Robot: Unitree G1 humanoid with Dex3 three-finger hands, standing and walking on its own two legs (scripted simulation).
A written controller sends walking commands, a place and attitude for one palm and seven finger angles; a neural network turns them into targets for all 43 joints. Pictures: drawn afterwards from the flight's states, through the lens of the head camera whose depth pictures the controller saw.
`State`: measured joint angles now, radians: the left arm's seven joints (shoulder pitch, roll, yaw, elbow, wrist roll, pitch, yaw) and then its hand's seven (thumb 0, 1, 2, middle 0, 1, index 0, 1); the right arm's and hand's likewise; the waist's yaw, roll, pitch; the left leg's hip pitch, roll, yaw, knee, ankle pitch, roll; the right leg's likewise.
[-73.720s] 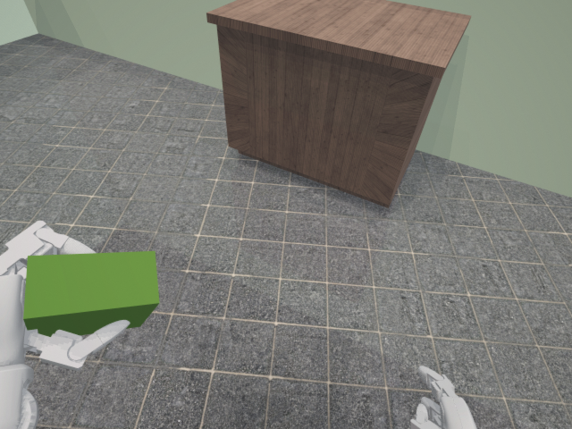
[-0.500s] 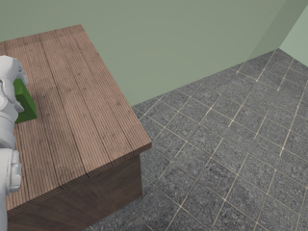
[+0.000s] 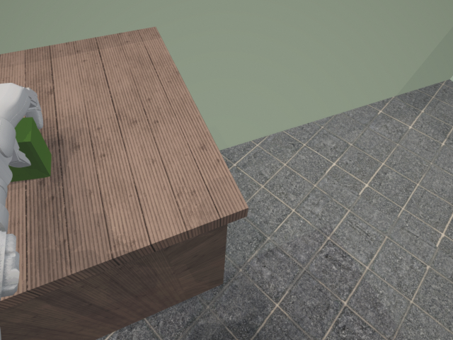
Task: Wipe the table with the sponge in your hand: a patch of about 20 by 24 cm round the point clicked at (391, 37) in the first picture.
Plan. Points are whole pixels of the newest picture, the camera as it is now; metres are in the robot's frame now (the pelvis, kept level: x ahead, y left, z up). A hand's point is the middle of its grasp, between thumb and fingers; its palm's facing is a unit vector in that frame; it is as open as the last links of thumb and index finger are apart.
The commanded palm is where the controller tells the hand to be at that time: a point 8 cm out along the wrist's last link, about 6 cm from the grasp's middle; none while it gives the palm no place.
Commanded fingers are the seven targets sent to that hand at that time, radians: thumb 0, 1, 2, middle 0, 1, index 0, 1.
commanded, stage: wipe back along the first lane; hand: left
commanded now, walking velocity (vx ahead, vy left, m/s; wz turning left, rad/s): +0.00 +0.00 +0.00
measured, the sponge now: (9, 157) +0.41 +0.40 +0.06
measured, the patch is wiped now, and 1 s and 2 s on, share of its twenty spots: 1.00 1.00 1.00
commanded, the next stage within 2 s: lift the sponge slowly off the table in 1.56 s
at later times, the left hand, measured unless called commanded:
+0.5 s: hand (23, 148) +0.40 +0.34 +0.11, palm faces -0.07 +0.05 -1.00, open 9.6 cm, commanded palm +0.37 +0.33 +0.14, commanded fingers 0.00 0.10 1.30 -1.20 -1.60 -1.20 -1.60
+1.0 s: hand (25, 167) +0.36 +0.33 +0.11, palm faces -0.01 +0.00 -1.00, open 9.6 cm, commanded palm +0.32 +0.31 +0.14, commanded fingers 0.00 0.10 1.30 -1.20 -1.60 -1.20 -1.60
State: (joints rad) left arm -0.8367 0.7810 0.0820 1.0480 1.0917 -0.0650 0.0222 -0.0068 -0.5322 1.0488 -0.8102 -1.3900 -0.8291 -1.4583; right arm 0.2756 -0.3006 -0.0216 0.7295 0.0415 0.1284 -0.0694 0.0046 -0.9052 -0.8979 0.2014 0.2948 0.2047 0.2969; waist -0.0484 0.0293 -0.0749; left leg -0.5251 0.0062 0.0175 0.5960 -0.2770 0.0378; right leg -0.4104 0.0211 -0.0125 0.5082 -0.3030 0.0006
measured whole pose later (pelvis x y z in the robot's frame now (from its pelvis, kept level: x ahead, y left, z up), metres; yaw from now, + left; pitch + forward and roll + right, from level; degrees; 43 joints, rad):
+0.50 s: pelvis -0.01 +0.00 +0.00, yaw -1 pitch +7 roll -1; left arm -0.69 0.68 0.02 0.94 1.03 0.02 0.10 0.00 -0.50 1.04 -0.77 -1.43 -0.79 -1.49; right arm 0.28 -0.29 -0.01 0.76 0.06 0.13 -0.06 0.01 -0.91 -0.90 0.20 0.29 0.20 0.30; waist -0.02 0.05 -0.07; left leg -0.43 0.00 0.04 0.54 -0.24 0.04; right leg -0.33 0.02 0.01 0.48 -0.28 0.00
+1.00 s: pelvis +0.01 -0.01 +0.01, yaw +0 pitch +5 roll -1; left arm -0.42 0.58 0.00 0.57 0.95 0.18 0.05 0.00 -0.48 1.04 -0.75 -1.45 -0.77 -1.52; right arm 0.19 -0.30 0.00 0.72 0.06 0.15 -0.05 0.01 -0.91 -0.90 0.20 0.29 0.20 0.30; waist 0.04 0.07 -0.08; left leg -0.32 -0.01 0.03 0.50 -0.26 0.03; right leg -0.23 0.01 0.00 0.45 -0.31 -0.01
